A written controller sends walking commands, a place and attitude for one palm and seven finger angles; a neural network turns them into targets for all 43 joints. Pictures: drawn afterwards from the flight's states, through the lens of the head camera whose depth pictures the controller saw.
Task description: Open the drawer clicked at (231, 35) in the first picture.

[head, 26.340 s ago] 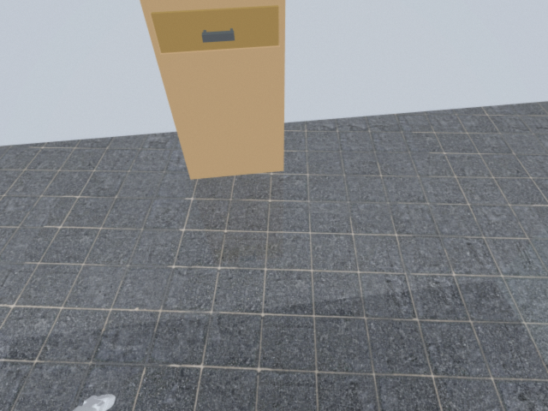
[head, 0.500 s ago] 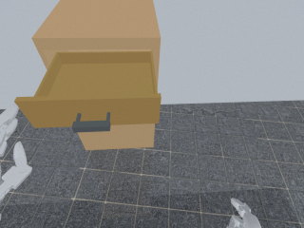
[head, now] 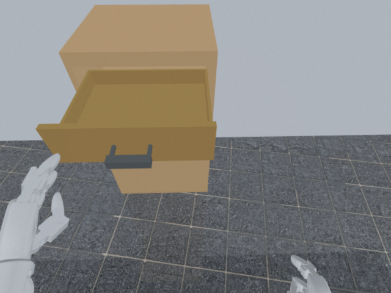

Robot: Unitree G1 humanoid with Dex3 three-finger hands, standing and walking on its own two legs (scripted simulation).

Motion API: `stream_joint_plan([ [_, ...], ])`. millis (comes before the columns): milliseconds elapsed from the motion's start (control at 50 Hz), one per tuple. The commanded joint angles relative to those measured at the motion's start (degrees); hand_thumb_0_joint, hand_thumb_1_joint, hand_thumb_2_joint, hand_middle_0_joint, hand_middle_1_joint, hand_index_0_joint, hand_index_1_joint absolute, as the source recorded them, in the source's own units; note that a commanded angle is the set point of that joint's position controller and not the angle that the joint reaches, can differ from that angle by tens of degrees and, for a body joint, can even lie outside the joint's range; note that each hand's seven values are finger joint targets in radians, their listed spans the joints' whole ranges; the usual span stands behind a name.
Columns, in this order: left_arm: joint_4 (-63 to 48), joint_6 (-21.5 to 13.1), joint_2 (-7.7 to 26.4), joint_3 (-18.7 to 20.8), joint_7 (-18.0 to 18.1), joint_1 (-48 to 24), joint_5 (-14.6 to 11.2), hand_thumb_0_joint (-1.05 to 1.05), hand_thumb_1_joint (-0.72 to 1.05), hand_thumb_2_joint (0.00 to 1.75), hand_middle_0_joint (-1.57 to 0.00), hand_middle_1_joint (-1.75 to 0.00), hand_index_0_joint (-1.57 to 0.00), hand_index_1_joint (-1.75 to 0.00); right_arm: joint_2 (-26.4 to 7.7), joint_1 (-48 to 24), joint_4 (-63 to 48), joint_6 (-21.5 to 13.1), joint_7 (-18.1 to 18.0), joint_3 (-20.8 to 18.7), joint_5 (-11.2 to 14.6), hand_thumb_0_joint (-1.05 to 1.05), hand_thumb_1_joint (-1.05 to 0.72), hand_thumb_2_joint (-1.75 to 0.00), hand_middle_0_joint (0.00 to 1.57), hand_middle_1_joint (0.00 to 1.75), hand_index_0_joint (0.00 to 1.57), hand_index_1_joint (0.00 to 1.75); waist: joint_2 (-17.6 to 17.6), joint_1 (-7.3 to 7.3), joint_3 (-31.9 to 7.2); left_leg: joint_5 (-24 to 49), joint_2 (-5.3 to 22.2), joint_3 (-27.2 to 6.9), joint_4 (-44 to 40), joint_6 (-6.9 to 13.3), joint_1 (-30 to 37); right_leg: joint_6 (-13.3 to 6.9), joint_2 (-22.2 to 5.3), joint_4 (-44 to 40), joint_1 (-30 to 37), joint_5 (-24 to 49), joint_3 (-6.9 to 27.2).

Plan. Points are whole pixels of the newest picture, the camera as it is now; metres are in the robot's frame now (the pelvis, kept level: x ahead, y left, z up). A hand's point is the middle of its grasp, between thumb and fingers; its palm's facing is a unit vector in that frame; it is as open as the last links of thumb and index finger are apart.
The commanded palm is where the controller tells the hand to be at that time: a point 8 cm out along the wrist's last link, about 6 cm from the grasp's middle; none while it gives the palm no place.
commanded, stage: let the arm hang, fingers relaxed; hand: left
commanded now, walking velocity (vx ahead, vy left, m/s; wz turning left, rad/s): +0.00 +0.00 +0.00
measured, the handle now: (130, 155) +0.45 +0.21 -0.01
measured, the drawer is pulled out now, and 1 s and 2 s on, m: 0.30 0.30 0.30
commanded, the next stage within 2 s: look to check the result in 1.04 s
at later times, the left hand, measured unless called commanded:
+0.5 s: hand out of the picture -0.06 +0.19 -0.16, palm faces +0.02 -0.97 -0.22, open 7.2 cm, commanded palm none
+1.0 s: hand out of the picture -0.01 +0.15 -0.17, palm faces +0.02 -0.99 -0.15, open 7.3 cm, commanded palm none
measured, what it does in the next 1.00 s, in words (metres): stands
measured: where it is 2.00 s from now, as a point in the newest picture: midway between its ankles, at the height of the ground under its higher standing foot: outside the picture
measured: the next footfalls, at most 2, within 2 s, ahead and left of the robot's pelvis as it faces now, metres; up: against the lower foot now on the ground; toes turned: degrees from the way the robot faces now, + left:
none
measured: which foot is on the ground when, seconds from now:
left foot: down 0.00-1.00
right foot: down 0.00-1.00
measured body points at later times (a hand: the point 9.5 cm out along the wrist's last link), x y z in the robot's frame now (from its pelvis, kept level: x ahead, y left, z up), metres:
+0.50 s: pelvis +0.00 +0.01 +0.01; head +0.02 +0.01 +0.46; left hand -0.06 +0.25 -0.15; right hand -0.03 -0.21 -0.15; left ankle +0.04 +0.12 -0.73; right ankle +0.00 -0.11 -0.73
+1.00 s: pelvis -0.01 +0.00 +0.01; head +0.00 +0.00 +0.46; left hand -0.01 +0.20 -0.16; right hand -0.04 -0.20 -0.16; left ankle +0.04 +0.12 -0.73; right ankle +0.00 -0.11 -0.73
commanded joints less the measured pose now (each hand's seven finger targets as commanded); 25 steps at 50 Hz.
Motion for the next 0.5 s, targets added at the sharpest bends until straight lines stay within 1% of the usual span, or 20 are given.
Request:
stream_joint_plan([
  [0, 31.85, 8.91, -4.26, -8.37, -4.54, -3.17, 1.24, 0.00, 0.90, 0.90, -0.20, -0.30, -0.20, -0.30, -6.39, 1.00, 1.10, 2.32, 0.31, -2.25, -1.07, 0.00, -0.90, -0.90, 0.20, 0.30, 0.20, 0.30, -8.66, 0.06, -5.94, 16.64, 4.82, -5.32, -0.05, 4.31, 0.57, -1.11, -4.20, 1.21, 1.66, 12.42, 2.50],
  [20, 35.31, 9.03, -3.54, -8.28, -4.61, -5.13, 1.31, 0.00, 0.90, 0.90, -0.20, -0.30, -0.20, -0.30, -6.52, 0.86, 1.30, 2.95, 0.07, -2.22, -1.22, 0.00, -0.90, -0.90, 0.20, 0.30, 0.20, 0.30, -12.36, 0.25, -5.65, 16.01, 3.57, -4.42, 1.18, 4.01, 0.41, -1.73, -5.11, 0.48, 2.53, 15.34, 3.47],
  [40, 39.31, 9.22, -2.79, -8.16, -4.46, -7.23, 1.36, 0.00, 0.90, 0.90, -0.20, -0.30, -0.20, -0.30, -6.41, 0.69, 1.96, 3.48, -0.09, -2.50, -1.39, 0.00, -0.90, -0.90, 0.20, 0.30, 0.20, 0.30, -14.22, 0.30, -5.46, 16.16, 2.26, -3.15, 2.32, 3.34, 2.09, -3.05, -6.46, 0.18, 1.94, 18.98, 4.73],
  [60, 43.16, 9.56, -2.38, -8.40, -4.32, -8.61, 1.16, 0.00, 0.90, 0.90, -0.20, -0.30, -0.20, -0.30, -6.51, 0.73, 2.66, 4.23, -0.41, -2.37, -1.49, 0.00, -0.90, -0.90, 0.20, 0.30, 0.20, 0.30, -12.22, 0.11, -4.43, 16.46, 1.63, -2.39, 2.09, 3.14, 2.73, -3.40, -7.02, -0.44, 2.38, 21.30, 5.23],
  [80, 46.82, 9.84, -1.94, -8.55, -4.12, -9.85, 0.98, 0.00, 0.90, 0.90, -0.20, -0.30, -0.20, -0.30, -5.95, 0.90, 3.56, 4.86, -0.63, -2.18, -1.55, 0.00, -0.90, -0.90, 0.20, 0.30, 0.20, 0.30, -8.76, 0.04, -4.01, 16.02, 1.42, -2.15, 0.99, 2.96, 3.62, -3.31, -6.89, -1.10, 2.77, 20.86, 5.71],
  [100, 50.52, 10.03, -1.68, -8.82, -3.92, -11.11, 0.76, 0.00, 0.90, 0.90, -0.20, -0.30, -0.20, -0.30, -5.47, 0.91, 4.83, 5.34, -0.77, -1.89, -1.58, 0.00, -0.90, -0.90, 0.20, 0.30, 0.20, 0.30, -5.09, 0.05, -2.78, 15.48, 1.63, -2.40, -0.69, 2.86, 4.05, -2.99, -6.37, -1.83, 2.74, 17.79, 5.38],
  [120, 54.17, 10.16, -1.77, -9.15, -3.79, -11.90, 0.54, 0.00, 0.90, 0.90, -0.20, -0.30, -0.20, -0.30, -5.19, 0.80, 6.09, 5.65, -0.92, -1.58, -1.56, 0.00, -0.90, -0.90, 0.20, 0.30, 0.20, 0.30, -1.29, 0.13, -1.25, 13.54, 2.25, -3.42, -3.07, 2.96, 3.78, -2.51, -5.27, -2.85, 2.33, 12.17, 5.26],
  [140, 57.32, 10.32, -1.56, -9.43, -3.73, -12.07, 0.48, 0.00, 0.90, 0.90, -0.20, -0.30, -0.20, -0.30, -5.46, 0.46, 7.22, 5.86, -1.09, -1.37, -1.49, 0.00, -0.90, -0.90, 0.20, 0.30, 0.20, 0.30, 2.12, 0.61, 0.63, 11.81, 3.11, -4.52, -5.61, 3.15, 3.32, -1.98, -4.23, -3.80, 2.12, 7.74, 4.97],
  [160, 60.81, 10.23, -2.13, -9.73, -3.79, -11.71, 0.30, 0.00, 0.90, 0.90, -0.20, -0.30, -0.20, -0.30, -4.95, 0.64, 8.71, 5.91, -1.28, -1.04, -1.40, 0.00, -0.90, -0.90, 0.20, 0.30, 0.20, 0.30, 4.60, 0.80, 1.74, 9.52, 3.53, -4.95, -7.31, 3.35, 2.09, -1.64, -3.88, -5.19, 3.30, 5.52, 5.05],
  [200, 66.50, 9.89, -2.89, -10.08, -3.91, -10.51, 0.12, 0.00, 0.90, 0.90, -0.20, -0.30, -0.20, -0.30, -4.06, 1.74, 11.10, 5.90, -1.65, -0.79, -1.12, 0.00, -0.90, -0.90, 0.20, 0.30, 0.20, 0.30, 5.33, 0.86, 1.71, 6.13, 3.30, -4.72, -8.64, 3.10, 2.79, -1.89, -3.93, -7.21, 4.37, 4.71, 5.63],
  [220, 67.95, 9.80, -4.90, -9.37, -3.78, -9.48, 0.23, 0.00, 0.90, 0.90, -0.20, -0.30, -0.20, -0.30, -3.16, 2.77, 12.03, 5.92, -1.91, -1.10, -1.46, 0.00, -0.90, -0.90, 0.20, 0.30, 0.20, 0.30, 8.45, 0.88, 1.01, 4.35, 3.37, -4.53, -9.30, 3.07, 3.40, -2.19, -3.86, -7.90, 4.61, 4.15, 5.51],
  [240, 69.46, 9.75, -4.24, -9.60, -3.76, -9.00, 0.26, 0.00, 0.90, 0.90, -0.20, -0.30, -0.20, -0.30, -2.92, 3.49, 12.72, 6.12, -2.05, -1.15, -1.21, 0.00, -0.90, -0.90, 0.20, 0.30, 0.20, 0.30, 7.53, 0.98, 1.69, 3.98, 3.57, -4.72, -9.58, 3.20, 4.55, -2.27, -3.79, -8.77, 4.17, 4.37, 5.18],
  [280, 72.44, 9.49, -4.64, -10.18, -3.92, -8.54, 0.05, 0.00, 0.90, 0.90, -0.20, -0.30, -0.20, -0.30, -2.24, 5.65, 14.68, 6.19, -2.14, -1.15, -0.97, 0.00, -0.90, -0.90, 0.20, 0.30, 0.20, 0.30, 5.29, 0.62, 0.02, 3.95, 3.80, -4.52, -9.88, 3.18, 5.57, -2.30, -4.08, -9.70, 5.41, 5.37, 5.22],
  [320, 75.00, 9.34, -4.99, -10.61, -3.90, -7.94, -0.07, 0.00, 0.90, 0.90, -0.20, -0.30, -0.20, -0.30, -1.86, 7.23, 16.37, 6.27, -2.24, -1.17, -0.81, 0.00, -0.90, -0.90, 0.20, 0.30, 0.20, 0.30, 3.12, 0.45, 0.43, 3.70, 3.75, -4.18, -10.06, 3.03, 6.51, -2.39, -4.30, -10.50, 4.82, 4.90, 5.08],
  [340, 75.98, 9.27, -5.18, -10.80, -3.79, -7.45, 0.00, 0.00, 0.90, 0.90, -0.20, -0.30, -0.20, -0.30, -1.92, 7.69, 17.05, 6.36, -2.33, -1.26, -0.71, 0.00, -0.90, -0.90, 0.20, 0.30, 0.20, 0.30, 1.34, 0.43, 1.04, 4.25, 3.97, -4.10, -10.09, 3.05, 7.70, -2.34, -4.03, -10.87, 3.89, 4.81, 4.96],
  [360, 77.13, 9.23, -5.52, -11.04, -3.76, -7.22, -0.05, 0.00, 0.90, 0.90, -0.20, -0.30, -0.20, -0.30, -1.55, 8.53, 17.95, 6.29, -2.35, -1.20, -0.70, 0.00, -0.90, -0.90, 0.20, 0.30, 0.20, 0.30, 1.17, 0.26, 1.21, 5.23, 4.18, -3.85, -10.30, 3.13, 7.87, -2.23, -4.32, -11.00, 3.91, 5.46, 4.82],
  [400, 78.80, 9.28, -5.89, -11.32, -3.65, -6.43, -0.15, 0.00, 0.90, 0.90, -0.20, -0.30, -0.20, -0.30, -1.15, 9.44, 19.27, 6.34, -2.46, -1.05, -0.59, 0.00, -0.90, -0.90, 0.20, 0.30, 0.20, 0.30, 0.40, 0.30, 2.41, 4.47, 4.15, -3.68, -10.75, 3.03, 7.67, -2.21, -4.26, -11.35, 3.47, 4.63, 4.81],
  [440, 80.18, 9.21, -5.99, -11.51, -3.47, -5.67, -0.13, 0.00, 0.90, 0.90, -0.20, -0.30, -0.20, -0.30, -0.80, 9.97, 20.35, 6.44, -2.44, -1.05, -0.49, 0.00, -0.90, -0.90, 0.20, 0.30, 0.20, 0.30, -2.12, 0.43, 3.86, 4.50, 4.09, -3.27, -10.93, 2.97, 8.34, -2.25, -4.20, -11.90, 2.23, 3.72, 4.83],
  [460, 80.73, 9.20, -6.32, -11.62, -3.40, -5.50, -0.16, 0.00, 0.90, 0.90, -0.20, -0.30, -0.20, -0.30, -0.42, 10.82, 20.98, 6.38, -2.44, -0.98, -0.54, 0.00, -0.90, -0.90, 0.20, 0.30, 0.20, 0.30, -1.77, 0.16, 3.93, 4.52, 4.10, -3.21, -11.18, 2.97, 8.05, -2.15, -4.37, -11.97, 2.62, 3.63, 4.79],
  [480, 81.26, 9.22, -6.52, -11.73, -3.33, -5.09, -0.22, 0.00, 0.90, 0.90, -0.20, -0.30, -0.20, -0.30, -0.23, 10.88, 21.48, 6.38, -2.45, -0.90, -0.55, 0.00, -0.90, -0.90, 0.20, 0.30, 0.20, 0.30, -1.25, 0.24, 4.12, 4.17, 3.99, -3.07, -11.32, 2.91, 8.12, -2.14, -4.39, -11.93, 2.38, 3.35, 4.93],
])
